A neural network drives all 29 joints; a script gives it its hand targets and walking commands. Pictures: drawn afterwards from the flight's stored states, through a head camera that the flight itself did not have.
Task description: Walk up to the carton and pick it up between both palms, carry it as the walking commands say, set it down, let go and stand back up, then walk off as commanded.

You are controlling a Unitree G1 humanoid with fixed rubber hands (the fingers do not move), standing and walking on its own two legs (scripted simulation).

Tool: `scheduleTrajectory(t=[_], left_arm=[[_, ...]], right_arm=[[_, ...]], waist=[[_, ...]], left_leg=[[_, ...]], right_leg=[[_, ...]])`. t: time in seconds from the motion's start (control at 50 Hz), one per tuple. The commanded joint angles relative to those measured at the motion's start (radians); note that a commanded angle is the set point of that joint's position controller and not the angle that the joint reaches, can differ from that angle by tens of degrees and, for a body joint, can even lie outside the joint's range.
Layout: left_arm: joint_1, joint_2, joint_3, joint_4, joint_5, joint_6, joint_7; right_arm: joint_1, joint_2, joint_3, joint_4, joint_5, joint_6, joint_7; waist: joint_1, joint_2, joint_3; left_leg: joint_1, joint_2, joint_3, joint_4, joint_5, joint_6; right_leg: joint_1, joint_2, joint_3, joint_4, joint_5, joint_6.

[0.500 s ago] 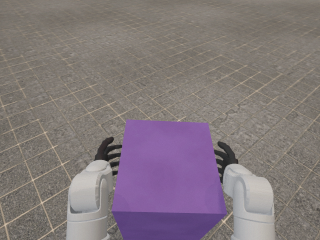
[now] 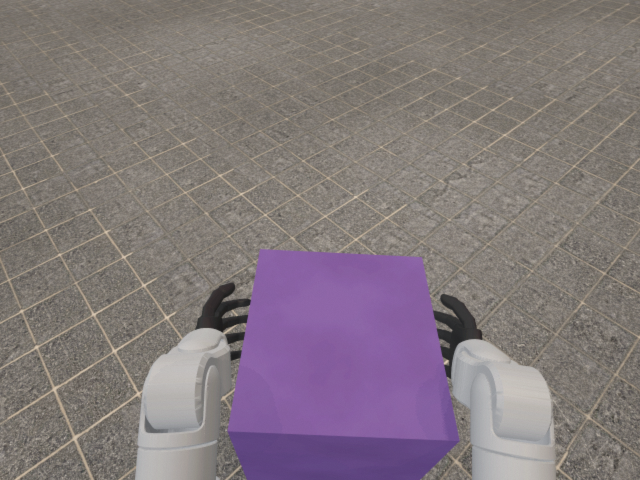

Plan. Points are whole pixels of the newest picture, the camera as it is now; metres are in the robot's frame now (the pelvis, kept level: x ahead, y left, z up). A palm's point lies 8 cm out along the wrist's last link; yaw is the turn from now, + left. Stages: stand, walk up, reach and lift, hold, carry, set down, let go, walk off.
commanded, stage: carry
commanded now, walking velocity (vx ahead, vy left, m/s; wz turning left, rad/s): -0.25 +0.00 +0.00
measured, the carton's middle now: (333, 378) +0.26 -0.01 -0.01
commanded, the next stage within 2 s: none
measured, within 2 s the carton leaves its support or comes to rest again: neither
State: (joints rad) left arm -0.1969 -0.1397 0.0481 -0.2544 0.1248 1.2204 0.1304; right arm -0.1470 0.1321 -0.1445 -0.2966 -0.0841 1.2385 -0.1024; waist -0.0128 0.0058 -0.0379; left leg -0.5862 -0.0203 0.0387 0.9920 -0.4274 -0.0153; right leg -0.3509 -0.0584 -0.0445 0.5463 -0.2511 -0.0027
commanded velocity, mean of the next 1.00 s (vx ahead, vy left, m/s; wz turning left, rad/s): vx -0.25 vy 0.00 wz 0.00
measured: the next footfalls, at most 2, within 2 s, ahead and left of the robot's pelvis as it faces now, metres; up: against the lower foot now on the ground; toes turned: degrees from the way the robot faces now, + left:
left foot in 0.18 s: -0.07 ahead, +0.14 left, +0.00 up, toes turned +5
right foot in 0.54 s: -0.20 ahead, -0.09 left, +0.00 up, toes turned -4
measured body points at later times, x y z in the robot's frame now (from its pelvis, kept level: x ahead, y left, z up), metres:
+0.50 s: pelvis -0.20 +0.03 -0.01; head -0.17 +0.04 +0.44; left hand +0.08 +0.21 +0.07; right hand +0.10 -0.09 +0.06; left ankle -0.11 +0.14 -0.74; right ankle -0.23 -0.08 -0.72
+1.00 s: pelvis -0.41 +0.07 +0.00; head -0.40 +0.11 +0.45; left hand -0.14 +0.24 +0.04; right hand -0.12 -0.05 +0.05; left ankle -0.37 +0.17 -0.74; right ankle -0.37 -0.07 -0.67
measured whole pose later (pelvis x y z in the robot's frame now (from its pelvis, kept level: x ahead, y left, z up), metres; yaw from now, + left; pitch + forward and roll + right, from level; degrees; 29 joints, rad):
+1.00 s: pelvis -0.41 +0.07 +0.00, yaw +2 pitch +3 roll -2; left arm -0.16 -0.13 0.09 -0.29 0.14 1.22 0.12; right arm -0.18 0.14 -0.10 -0.23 -0.08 1.22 -0.11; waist 0.01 -0.03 -0.03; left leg -0.40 0.02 0.04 0.59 -0.24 0.04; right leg -0.60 -0.01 -0.01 1.06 -0.44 0.03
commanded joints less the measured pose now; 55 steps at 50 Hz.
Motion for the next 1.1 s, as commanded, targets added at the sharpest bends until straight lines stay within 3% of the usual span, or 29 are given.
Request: scheduleTrajectory(t=[0.0,0.06,0.1,0.12,0.14,0.16,0.18,0.2,0.26,0.32,0.38,0.46,0.5,0.52,0.54,0.58,0.64,0.66,0.7,0.72,0.78,0.82,0.84,0.86,0.88,0.92,0.96,1.02,1.08], left_arm=[[-0.453,-0.952,-0.607,-0.164,-0.407,-0.026,-0.28],[-0.411,-0.909,-0.599,-0.146,-0.377,-0.009,-0.269],[-0.342,-0.914,-0.574,-0.05,-0.347,-0.005,-0.266],[-0.34,-0.914,-0.568,-0.056,-0.337,-0.005,-0.263],[-0.319,-0.913,-0.569,-0.008,-0.328,-0.011,-0.259],[-0.366,-0.906,-0.562,-0.035,-0.326,-0.013,-0.266],[-0.291,-0.9,-0.542,0.058,-0.3,-0.01,-0.272],[-0.369,-0.985,-0.591,-0.007,-0.354,-0.029,-0.274],[-0.622,-1.039,-0.729,-0.197,-0.476,-0.049,-0.275],[-0.591,-1.008,-0.736,-0.219,-0.502,-0.034,-0.276],[-0.556,-0.958,-0.761,-0.235,-0.523,-0.012,-0.286],[-0.408,-0.938,-0.69,-0.105,-0.466,-0.007,-0.311],[-0.444,-0.975,-0.676,-0.066,-0.478,-0.015,-0.324],[-0.472,-0.959,-0.695,-0.112,-0.5,-0.018,-0.328],[-0.417,-0.971,-0.676,-0.07,-0.471,-0.021,-0.328],[-0.489,-0.997,-0.656,-0.103,-0.454,-0.027,-0.312],[-0.549,-0.975,-0.653,-0.225,-0.441,-0.04,-0.292],[-0.513,-0.961,-0.632,-0.198,-0.431,-0.029,-0.288],[-0.411,-0.926,-0.583,-0.141,-0.375,-0.021,-0.272],[-0.324,-0.911,-0.558,-0.075,-0.354,-0.014,-0.269],[-0.297,-0.893,-0.556,-0.058,-0.329,-0.01,-0.26],[-0.288,-0.902,-0.547,0.005,-0.314,-0.011,-0.266],[-0.314,-0.911,-0.562,-0.013,-0.323,-0.018,-0.269],[-0.385,-0.937,-0.578,-0.055,-0.346,-0.028,-0.275],[-0.387,-0.968,-0.619,-0.036,-0.358,-0.024,-0.274],[-0.55,-1.006,-0.708,-0.173,-0.434,-0.044,-0.269],[-0.674,-1.003,-0.764,-0.272,-0.499,-0.048,-0.267],[-0.556,-0.964,-0.734,-0.217,-0.493,-0.021,-0.274],[-0.562,-0.945,-0.735,-0.202,-0.515,-0.003,-0.294]], right_arm=[[-0.676,0.965,0.802,-0.207,0.463,-0.039,0.242],[-0.568,0.95,0.765,-0.107,0.445,-0.021,0.256],[-0.57,0.942,0.77,-0.111,0.441,-0.013,0.257],[-0.57,0.945,0.771,-0.086,0.443,-0.009,0.263],[-0.541,0.912,0.754,-0.036,0.428,-0.012,0.271],[-0.531,0.931,0.751,0.002,0.415,-0.014,0.277],[-0.512,0.92,0.752,0.013,0.406,-0.015,0.28],[-0.584,0.953,0.777,-0.095,0.423,-0.036,0.285],[-0.631,0.983,0.739,-0.126,0.431,-0.057,0.281],[-0.596,0.96,0.714,-0.179,0.406,-0.068,0.254],[-0.434,0.914,0.66,-0.126,0.337,-0.056,0.235],[-0.399,0.908,0.68,-0.075,0.291,-0.047,0.223],[-0.565,0.929,0.719,-0.145,0.335,-0.057,0.228],[-0.49,0.904,0.707,-0.094,0.317,-0.051,0.232],[-0.529,0.93,0.72,-0.139,0.345,-0.051,0.237],[-0.594,0.973,0.733,-0.1,0.386,-0.047,0.255],[-0.731,0.986,0.816,-0.238,0.478,-0.061,0.259],[-0.738,0.962,0.819,-0.25,0.472,-0.048,0.251],[-0.654,0.964,0.799,-0.167,0.478,-0.033,0.253],[-0.618,0.917,0.806,-0.181,0.465,-0.027,0.251],[-0.521,0.923,0.789,-0.102,0.446,-0.015,0.263],[-0.563,0.916,0.784,-0.085,0.435,-0.014,0.271],[-0.54,0.904,0.78,-0.063,0.425,-0.019,0.277],[-0.57,0.952,0.793,-0.081,0.431,-0.037,0.287],[-0.523,0.929,0.747,-0.041,0.405,-0.036,0.29],[-0.582,0.962,0.735,-0.11,0.426,-0.05,0.296],[-0.612,0.947,0.716,-0.173,0.424,-0.068,0.285],[-0.522,0.945,0.687,-0.152,0.39,-0.062,0.254],[-0.449,0.921,0.663,-0.097,0.336,-0.046,0.239]], waist=[[0.021,-0.241,-0.399],[0.024,-0.17,-0.428],[0.016,-0.26,-0.424],[0.014,-0.167,-0.419],[0.013,-0.015,-0.39],[0.013,0.188,-0.358],[0.015,0.222,-0.326],[-0.003,0.122,-0.366],[0.003,0.164,-0.358],[0.001,0.157,-0.361],[-0.002,0.288,-0.418],[0.016,0.088,-0.417],[0.008,-0.087,-0.41],[0.013,-0.245,-0.349],[0.034,-0.254,-0.35],[0.03,-0.192,-0.267],[0.025,-0.145,-0.349],[0.021,-0.238,-0.319],[0.029,-0.162,-0.433],[0.03,-0.286,-0.402],[0.015,-0.189,-0.404],[0.016,-0.079,-0.407],[0.024,0.135,-0.384],[-0.002,0.218,-0.343],[-0.013,0.265,-0.329],[-0.002,0.142,-0.307],[-0.002,0.207,-0.353],[0.003,0.149,-0.377],[0.0,0.182,-0.398]], left_leg=[[0.021,0.011,0.0,0.011,-0.052,-0.023],[0.154,-0.007,0.064,-0.242,0.002,-0.012],[0.244,-0.014,0.072,-0.482,0.098,-0.008],[0.294,0.031,0.009,-0.616,0.162,-0.002],[0.394,0.145,-0.114,-0.647,0.291,0.009],[0.48,0.365,-0.363,-0.65,0.601,0.091],[0.388,0.46,-0.361,-0.615,0.865,0.173],[0.391,0.436,-0.242,-0.555,0.874,0.219],[0.363,0.28,-0.108,-0.548,0.729,0.159],[0.467,0.295,-0.118,-0.531,0.795,0.18],[0.509,0.291,-0.187,-0.599,0.502,0.17],[0.405,0.271,-0.15,-0.545,0.55,0.088],[0.234,0.156,-0.089,-0.432,0.373,0.028],[0.051,0.081,0.008,-0.27,0.014,-0.018],[0.069,0.028,0.023,-0.068,-0.084,-0.001],[0.097,0.02,-0.04,0.111,-0.012,0.0],[0.037,-0.004,-0.002,0.064,-0.002,-0.007],[0.049,-0.004,0.009,0.043,-0.016,-0.019],[0.108,0.002,0.03,-0.123,-0.039,-0.007],[0.11,-0.011,0.056,-0.19,-0.045,-0.01],[0.241,0.028,0.019,-0.55,0.155,-0.003],[0.403,0.164,-0.15,-0.606,0.343,0.036],[0.467,0.361,-0.347,-0.573,0.744,0.094],[0.456,0.426,-0.307,-0.509,0.99,0.191],[0.381,0.446,-0.303,-0.533,1.024,0.24],[0.319,0.324,-0.212,-0.611,0.63,0.18],[0.438,0.26,-0.163,-0.596,0.499,0.151],[0.483,0.261,-0.097,-0.609,0.4,0.151],[0.45,0.287,-0.204,-0.708,0.214,0.161]], right_leg=[[0.263,-0.224,0.131,-0.082,0.673,-0.152],[0.239,-0.23,0.119,-0.085,0.518,-0.142],[0.213,-0.22,0.142,-0.081,0.448,-0.114],[0.179,-0.197,0.134,-0.023,0.42,-0.09],[0.03,-0.126,0.091,0.052,0.249,-0.037],[-0.177,-0.02,-0.001,0.165,-0.139,0.027],[-0.188,0.012,-0.009,0.406,-0.336,0.044],[-0.197,0.013,0.053,0.492,-0.315,0.033],[-0.228,0.044,0.054,0.653,-0.193,0.039],[-0.248,0.054,0.011,0.533,-0.226,0.057],[-0.148,0.065,-0.02,0.34,-0.258,0.054],[0.119,0.033,-0.013,-0.148,-0.001,0.009],[0.277,-0.149,0.21,-0.164,0.173,-0.035],[0.289,-0.334,0.356,-0.158,0.464,-0.101],[0.145,-0.394,0.304,-0.158,0.521,-0.219],[0.03,-0.257,0.145,-0.152,0.403,-0.178],[0.185,-0.24,0.14,-0.111,0.492,-0.151],[0.152,-0.213,0.111,-0.119,0.461,-0.138],[0.263,-0.245,0.146,-0.111,0.442,-0.139],[0.259,-0.213,0.125,-0.091,0.489,-0.137],[0.272,-0.186,0.116,-0.037,0.589,-0.086],[0.057,-0.119,0.08,0.049,0.294,-0.023],[-0.111,-0.03,0.025,0.157,-0.041,0.026],[-0.179,0.002,0.001,0.311,-0.297,0.032],[-0.215,0.021,0.041,0.51,-0.335,0.04],[-0.231,0.049,0.086,0.684,-0.232,0.029],[-0.292,0.066,0.06,0.704,-0.186,0.038],[-0.245,0.044,0.007,0.551,-0.189,0.055],[-0.1,0.077,-0.027,0.34,-0.286,0.039]])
